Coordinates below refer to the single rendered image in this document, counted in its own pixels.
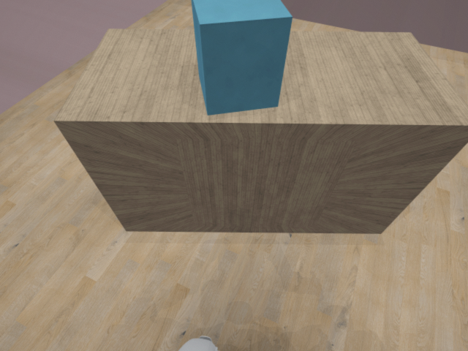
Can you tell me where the pedestal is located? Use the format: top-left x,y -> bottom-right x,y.
54,29 -> 468,234

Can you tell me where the carton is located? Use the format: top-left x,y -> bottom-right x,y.
192,0 -> 293,116

